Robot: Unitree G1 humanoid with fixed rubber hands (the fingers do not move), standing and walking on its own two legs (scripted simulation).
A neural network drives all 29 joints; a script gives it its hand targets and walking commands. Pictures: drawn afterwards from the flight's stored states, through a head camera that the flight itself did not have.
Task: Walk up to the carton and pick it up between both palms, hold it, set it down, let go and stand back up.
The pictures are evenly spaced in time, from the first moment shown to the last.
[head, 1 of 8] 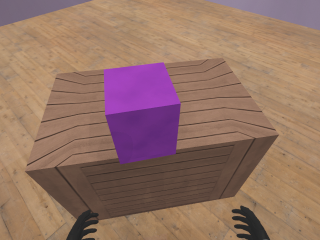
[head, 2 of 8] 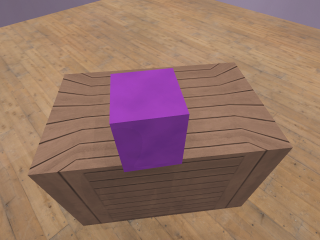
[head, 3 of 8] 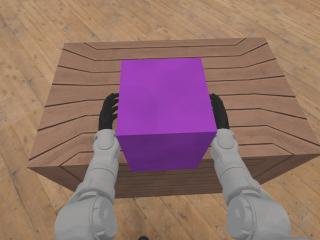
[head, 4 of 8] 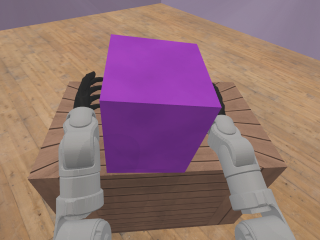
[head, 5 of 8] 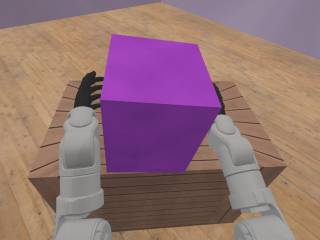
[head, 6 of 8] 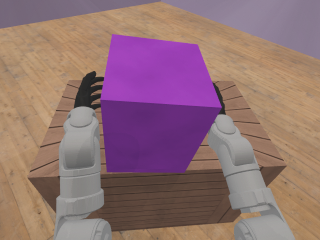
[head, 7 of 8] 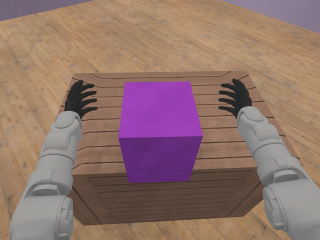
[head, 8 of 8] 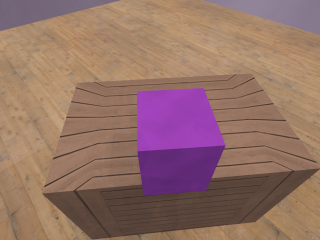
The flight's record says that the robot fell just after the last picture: no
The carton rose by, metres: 0.19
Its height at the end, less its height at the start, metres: +0.00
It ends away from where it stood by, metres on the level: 0.02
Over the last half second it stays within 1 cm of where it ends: yes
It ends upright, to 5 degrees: yes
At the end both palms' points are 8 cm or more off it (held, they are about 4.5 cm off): yes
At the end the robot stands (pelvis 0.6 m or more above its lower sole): yes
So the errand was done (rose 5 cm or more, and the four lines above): yes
